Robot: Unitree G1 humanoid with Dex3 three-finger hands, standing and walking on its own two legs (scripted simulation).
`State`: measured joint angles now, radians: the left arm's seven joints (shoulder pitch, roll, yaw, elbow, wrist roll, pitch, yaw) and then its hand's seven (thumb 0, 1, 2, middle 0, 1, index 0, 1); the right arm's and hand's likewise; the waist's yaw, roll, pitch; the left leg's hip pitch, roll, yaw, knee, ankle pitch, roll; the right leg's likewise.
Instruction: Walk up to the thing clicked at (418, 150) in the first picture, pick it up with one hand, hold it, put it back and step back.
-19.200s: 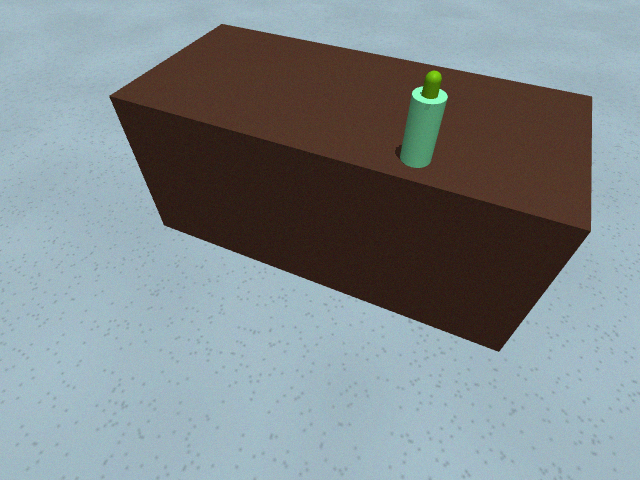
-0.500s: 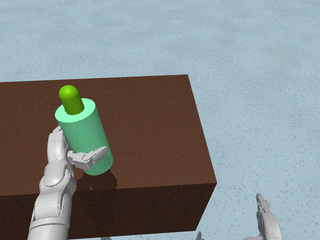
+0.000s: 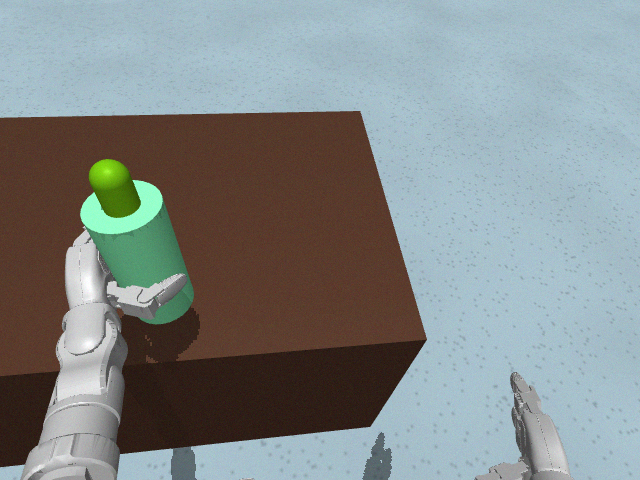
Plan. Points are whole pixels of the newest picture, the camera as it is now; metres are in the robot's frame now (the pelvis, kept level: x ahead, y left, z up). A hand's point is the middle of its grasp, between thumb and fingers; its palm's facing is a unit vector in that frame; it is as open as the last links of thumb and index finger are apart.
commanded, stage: crouch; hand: left
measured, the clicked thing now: (139, 243) +0.39 +0.21 +0.08
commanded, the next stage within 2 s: lower in 0.28 s
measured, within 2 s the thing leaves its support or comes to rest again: rests again in 1.18 s
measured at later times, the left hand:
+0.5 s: hand (146, 272) +0.40 +0.22 +0.00, palm faces +0.26 -0.97 -0.02, open 11.2 cm
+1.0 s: hand (154, 289) +0.41 +0.23 -0.05, palm faces +0.26 -0.97 -0.01, open 11.2 cm
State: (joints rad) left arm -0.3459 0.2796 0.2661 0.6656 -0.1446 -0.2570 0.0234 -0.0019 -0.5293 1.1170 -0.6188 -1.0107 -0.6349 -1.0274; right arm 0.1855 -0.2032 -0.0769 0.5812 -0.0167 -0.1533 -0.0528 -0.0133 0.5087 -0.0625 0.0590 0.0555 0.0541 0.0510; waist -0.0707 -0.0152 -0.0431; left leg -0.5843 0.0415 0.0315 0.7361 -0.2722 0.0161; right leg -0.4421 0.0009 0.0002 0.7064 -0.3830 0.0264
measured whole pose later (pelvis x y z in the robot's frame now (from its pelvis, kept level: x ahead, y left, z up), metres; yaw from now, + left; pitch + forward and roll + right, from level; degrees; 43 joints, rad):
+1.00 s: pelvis +0.00 +0.00 -0.05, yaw +0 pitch +18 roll -4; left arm -0.43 0.37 0.38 0.88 -0.11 -0.49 -0.02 0.00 -0.54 1.12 -0.64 -0.99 -0.65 -1.01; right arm 0.33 -0.23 -0.04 0.14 -0.05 -0.01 0.03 -0.01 0.49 -0.07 0.06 0.06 0.05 0.05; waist -0.15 -0.04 -0.10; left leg -0.98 0.07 -0.02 1.06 -0.40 0.01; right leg -0.81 0.03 -0.03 1.02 -0.52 0.02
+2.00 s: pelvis -0.01 +0.00 -0.07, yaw -1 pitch +20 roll -4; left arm -0.49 0.38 0.41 0.91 -0.14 -0.54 -0.07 -0.01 -0.61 0.27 -0.48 -0.42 -0.50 -0.42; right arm 0.43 -0.24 -0.02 -0.02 -0.03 0.04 0.04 -0.01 0.52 -0.05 0.06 0.06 0.06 0.05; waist -0.14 -0.03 -0.14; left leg -1.09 0.06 -0.01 1.16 -0.42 0.01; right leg -0.93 0.02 -0.03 1.13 -0.55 0.02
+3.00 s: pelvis +0.03 +0.01 -0.01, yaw +0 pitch +12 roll -2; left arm -0.13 0.60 0.44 0.74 -0.01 -0.04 0.06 -0.01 -0.44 0.04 -0.06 -0.01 -0.05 -0.02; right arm 0.37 -0.28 -0.05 0.28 0.06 0.06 -0.02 -0.01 0.45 -0.08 0.06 0.06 0.06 0.05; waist -0.01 0.01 -0.15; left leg -0.67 0.04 0.03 0.83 -0.36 0.02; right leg -0.51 0.00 0.00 0.75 -0.45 0.03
